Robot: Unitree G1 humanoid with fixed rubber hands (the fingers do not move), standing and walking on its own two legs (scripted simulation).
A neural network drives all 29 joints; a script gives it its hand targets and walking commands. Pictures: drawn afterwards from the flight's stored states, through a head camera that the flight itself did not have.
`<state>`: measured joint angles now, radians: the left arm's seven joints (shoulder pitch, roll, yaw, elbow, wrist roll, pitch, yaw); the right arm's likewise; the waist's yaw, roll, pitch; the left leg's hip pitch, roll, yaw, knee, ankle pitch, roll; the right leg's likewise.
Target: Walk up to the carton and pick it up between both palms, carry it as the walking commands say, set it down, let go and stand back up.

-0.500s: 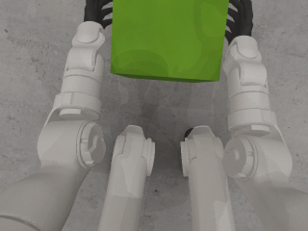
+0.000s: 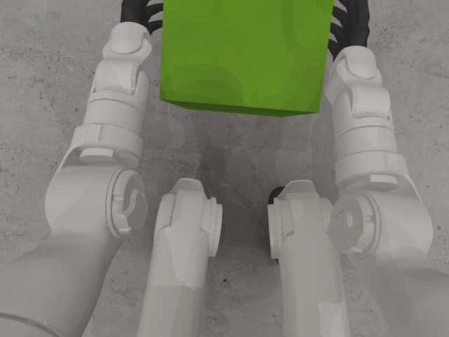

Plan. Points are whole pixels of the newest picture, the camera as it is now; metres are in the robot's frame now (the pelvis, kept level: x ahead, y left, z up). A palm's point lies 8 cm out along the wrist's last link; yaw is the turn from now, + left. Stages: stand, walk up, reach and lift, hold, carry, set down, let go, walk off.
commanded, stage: set down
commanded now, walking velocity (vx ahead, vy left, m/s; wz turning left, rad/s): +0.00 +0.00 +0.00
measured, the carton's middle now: (241, 50) +0.53 +0.00 -0.22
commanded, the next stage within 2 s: none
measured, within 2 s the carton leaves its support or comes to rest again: rests again in 0.92 s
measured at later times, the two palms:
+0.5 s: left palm (142, 34) +0.53 +0.15 -0.16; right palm (343, 51) +0.51 -0.15 -0.16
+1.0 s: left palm (145, 42) +0.52 +0.15 -0.18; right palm (342, 54) +0.51 -0.15 -0.17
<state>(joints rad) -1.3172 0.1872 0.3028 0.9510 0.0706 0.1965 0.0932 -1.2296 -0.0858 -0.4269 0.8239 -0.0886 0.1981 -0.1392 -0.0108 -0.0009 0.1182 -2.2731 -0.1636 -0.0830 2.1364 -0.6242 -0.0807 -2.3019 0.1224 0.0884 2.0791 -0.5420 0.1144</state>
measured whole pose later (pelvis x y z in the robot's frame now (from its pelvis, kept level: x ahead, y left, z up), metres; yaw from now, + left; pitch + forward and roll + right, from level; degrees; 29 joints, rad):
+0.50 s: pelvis +0.00 +0.00 -0.01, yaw +0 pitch +42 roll -2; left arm -1.33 0.20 0.30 0.99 0.09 0.18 0.08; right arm -1.25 -0.11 -0.42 0.89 -0.09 0.17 -0.13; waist -0.01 -0.01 0.16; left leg -2.27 -0.13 -0.07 2.18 -0.64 -0.07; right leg -2.30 0.11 0.07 2.12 -0.56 0.10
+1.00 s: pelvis +0.00 +0.00 -0.02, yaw +0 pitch +40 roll -2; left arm -1.34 0.22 0.27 1.03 0.08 0.16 0.06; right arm -1.29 -0.14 -0.40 0.98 -0.07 0.15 -0.11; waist -0.02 -0.02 0.21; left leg -2.27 -0.11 -0.06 2.21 -0.64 -0.05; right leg -2.29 0.10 0.06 2.15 -0.56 0.09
